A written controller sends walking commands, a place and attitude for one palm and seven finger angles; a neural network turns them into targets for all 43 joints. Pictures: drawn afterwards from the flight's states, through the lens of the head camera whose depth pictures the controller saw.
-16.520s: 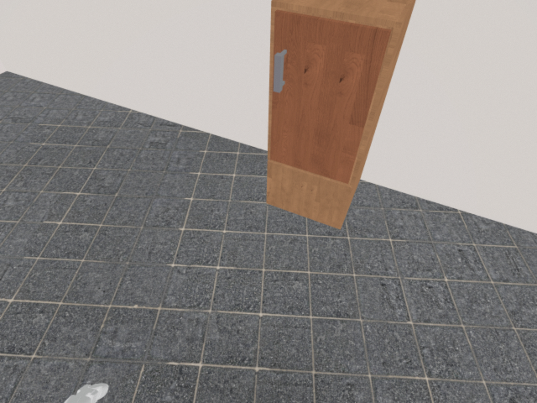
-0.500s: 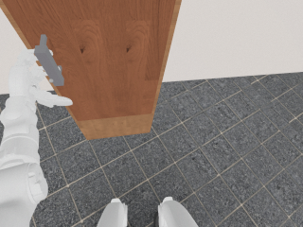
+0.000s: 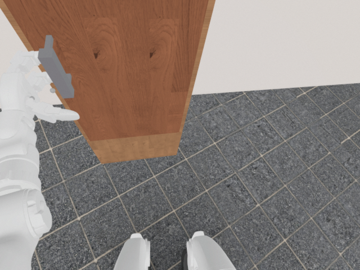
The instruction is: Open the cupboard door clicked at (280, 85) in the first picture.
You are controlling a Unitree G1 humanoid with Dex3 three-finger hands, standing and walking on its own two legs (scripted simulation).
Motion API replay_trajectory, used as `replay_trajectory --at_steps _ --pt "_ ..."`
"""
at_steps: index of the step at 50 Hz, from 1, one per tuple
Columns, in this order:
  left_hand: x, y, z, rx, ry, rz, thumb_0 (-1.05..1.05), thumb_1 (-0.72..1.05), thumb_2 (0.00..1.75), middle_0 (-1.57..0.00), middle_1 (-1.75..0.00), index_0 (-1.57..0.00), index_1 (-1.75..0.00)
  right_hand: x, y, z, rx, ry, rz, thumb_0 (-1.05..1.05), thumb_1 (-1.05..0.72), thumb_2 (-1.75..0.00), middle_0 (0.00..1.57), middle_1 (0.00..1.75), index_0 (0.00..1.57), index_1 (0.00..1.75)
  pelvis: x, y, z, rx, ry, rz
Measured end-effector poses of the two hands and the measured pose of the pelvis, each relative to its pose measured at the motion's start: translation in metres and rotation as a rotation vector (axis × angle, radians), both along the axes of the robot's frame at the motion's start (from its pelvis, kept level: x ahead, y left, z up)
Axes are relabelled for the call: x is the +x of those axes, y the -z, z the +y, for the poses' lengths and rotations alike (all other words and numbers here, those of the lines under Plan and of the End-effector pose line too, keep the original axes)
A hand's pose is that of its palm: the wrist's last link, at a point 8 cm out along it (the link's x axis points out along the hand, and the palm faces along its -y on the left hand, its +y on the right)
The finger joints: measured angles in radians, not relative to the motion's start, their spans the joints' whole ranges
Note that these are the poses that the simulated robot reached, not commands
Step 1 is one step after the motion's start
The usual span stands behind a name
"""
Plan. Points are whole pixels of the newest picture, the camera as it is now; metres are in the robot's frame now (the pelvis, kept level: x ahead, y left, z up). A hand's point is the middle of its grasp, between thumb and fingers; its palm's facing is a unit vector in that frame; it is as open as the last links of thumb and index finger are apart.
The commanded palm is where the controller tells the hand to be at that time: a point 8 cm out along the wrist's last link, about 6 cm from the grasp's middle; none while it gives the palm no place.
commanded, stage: close the thumb around the handle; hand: left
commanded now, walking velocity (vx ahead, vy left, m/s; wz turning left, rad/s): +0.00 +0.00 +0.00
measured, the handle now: (59, 68) +0.54 +0.25 +0.06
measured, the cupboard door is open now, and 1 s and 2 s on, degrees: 0 5 15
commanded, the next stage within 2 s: pull the door open along its arc in 0.62 s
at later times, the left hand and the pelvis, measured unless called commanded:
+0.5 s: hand (51, 92) +0.47 +0.25 +0.06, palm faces +0.12 -0.99 +0.00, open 7.5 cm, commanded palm +0.45 +0.28 +0.06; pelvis +0.00 +0.01 +0.00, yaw +0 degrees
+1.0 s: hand (53, 106) +0.44 +0.24 +0.06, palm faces +0.12 -0.99 -0.02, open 7.2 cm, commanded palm +0.39 +0.28 +0.06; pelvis +0.01 +0.00 +0.01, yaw +0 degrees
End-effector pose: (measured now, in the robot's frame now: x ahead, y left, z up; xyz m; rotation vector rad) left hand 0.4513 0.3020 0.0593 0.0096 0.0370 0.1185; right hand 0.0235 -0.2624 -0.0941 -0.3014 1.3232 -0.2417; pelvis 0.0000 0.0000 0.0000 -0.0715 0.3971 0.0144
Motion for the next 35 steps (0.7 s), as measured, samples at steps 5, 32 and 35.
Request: replay_trajectory --at_steps 5,32,35 --pt "0.000 0.002 0.003 -0.005 -0.002 -0.002 -0.01 -0.36 0.36 -0.31 -1.21 -0.31 -1.22 0.001 -0.001 0.001 -0.007 -0.001 -0.004 0.01 -0.90 -0.90 0.21 0.30 0.21 0.30 0.000 0.000 0.002 -0.003 0.001 0.003" --pt "-0.008 -0.001 -0.001 -0.001 -0.012 -0.018 0.00 0.49 0.71 -0.27 -1.30 -0.27 -1.31 0.010 0.001 0.010 0.015 -0.029 -0.019 0.01 -0.90 -0.90 0.21 0.30 0.21 0.30 -0.001 -0.001 0.006 -0.006 -0.012 -0.009" --pt "-0.009 -0.001 -0.002 0.000 -0.016 -0.017 0.00 0.50 0.71 -0.26 -1.30 -0.27 -1.31 0.009 0.001 0.009 0.014 -0.031 -0.020 0.01 -0.90 -0.90 0.21 0.30 0.21 0.30 -0.002 -0.001 0.004 -0.005 -0.013 -0.011"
